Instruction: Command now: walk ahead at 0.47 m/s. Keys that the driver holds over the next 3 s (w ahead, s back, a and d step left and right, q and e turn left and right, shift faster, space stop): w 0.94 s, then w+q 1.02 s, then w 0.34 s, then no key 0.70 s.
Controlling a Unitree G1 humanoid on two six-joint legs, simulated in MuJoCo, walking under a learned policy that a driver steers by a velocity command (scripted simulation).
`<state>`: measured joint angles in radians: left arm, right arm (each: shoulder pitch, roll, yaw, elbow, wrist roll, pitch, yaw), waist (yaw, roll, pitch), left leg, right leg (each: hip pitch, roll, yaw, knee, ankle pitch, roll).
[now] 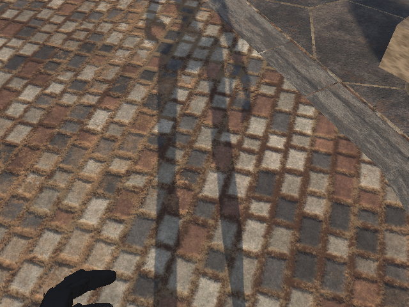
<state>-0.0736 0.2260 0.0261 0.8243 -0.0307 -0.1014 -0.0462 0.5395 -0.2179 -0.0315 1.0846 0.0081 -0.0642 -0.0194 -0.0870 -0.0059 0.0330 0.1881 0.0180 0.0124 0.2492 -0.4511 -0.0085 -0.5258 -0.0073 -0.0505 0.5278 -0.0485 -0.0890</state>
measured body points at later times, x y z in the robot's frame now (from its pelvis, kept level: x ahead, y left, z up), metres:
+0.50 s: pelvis +0.28 +0.00 +0.02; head +0.31 +0.00 +0.47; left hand +0.23 +0.26 -0.13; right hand +0.50 -0.23 -0.08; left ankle +0.47 +0.13 -0.69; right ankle +0.14 -0.11 -0.72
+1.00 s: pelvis +0.57 +0.03 +0.03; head +0.59 +0.03 +0.47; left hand +0.76 +0.26 -0.08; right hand +0.54 -0.24 -0.11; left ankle +0.47 +0.12 -0.72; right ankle +0.76 -0.13 -0.67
